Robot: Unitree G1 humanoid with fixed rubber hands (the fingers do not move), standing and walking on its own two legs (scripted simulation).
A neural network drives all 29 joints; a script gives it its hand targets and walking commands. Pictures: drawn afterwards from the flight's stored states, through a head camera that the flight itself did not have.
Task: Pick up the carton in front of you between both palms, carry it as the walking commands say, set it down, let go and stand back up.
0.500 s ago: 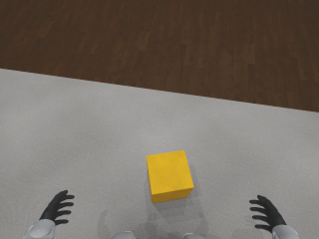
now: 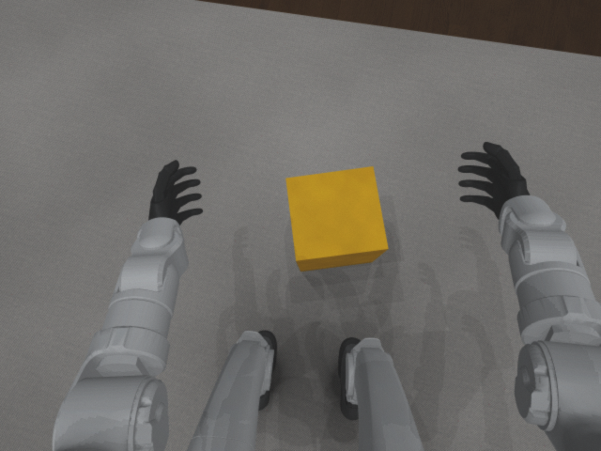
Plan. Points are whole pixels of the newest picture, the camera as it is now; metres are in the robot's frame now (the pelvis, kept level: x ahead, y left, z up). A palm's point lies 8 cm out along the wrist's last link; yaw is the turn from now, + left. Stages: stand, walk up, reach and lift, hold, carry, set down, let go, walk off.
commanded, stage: reach and lift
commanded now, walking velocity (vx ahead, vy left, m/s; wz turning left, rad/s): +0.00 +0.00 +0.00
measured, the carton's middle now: (333, 224) +0.51 -0.03 -0.56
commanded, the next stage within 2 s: none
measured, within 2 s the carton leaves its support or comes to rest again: neither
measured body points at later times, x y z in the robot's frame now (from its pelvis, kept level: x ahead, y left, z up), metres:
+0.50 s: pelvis +0.01 -0.01 -0.05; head +0.34 -0.04 +0.25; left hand +0.50 +0.17 -0.19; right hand +0.56 -0.21 -0.19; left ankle +0.07 +0.15 -0.64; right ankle +0.07 -0.11 -0.65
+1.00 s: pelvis -0.05 +0.01 -0.26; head +0.32 -0.02 -0.01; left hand +0.49 +0.17 -0.42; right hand +0.54 -0.21 -0.42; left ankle +0.07 +0.15 -0.65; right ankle +0.07 -0.11 -0.65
